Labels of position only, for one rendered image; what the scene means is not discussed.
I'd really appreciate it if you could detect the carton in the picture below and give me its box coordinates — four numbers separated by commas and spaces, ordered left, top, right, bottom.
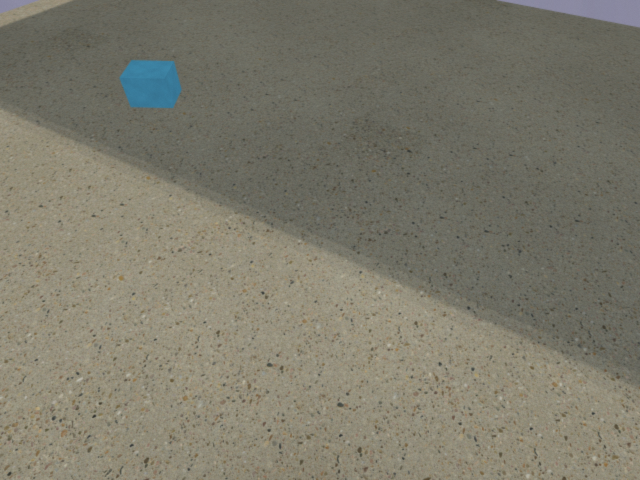
119, 60, 182, 108

